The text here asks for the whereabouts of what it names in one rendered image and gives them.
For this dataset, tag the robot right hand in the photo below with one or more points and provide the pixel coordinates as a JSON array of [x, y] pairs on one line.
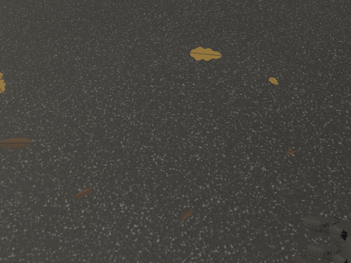
[[339, 230]]

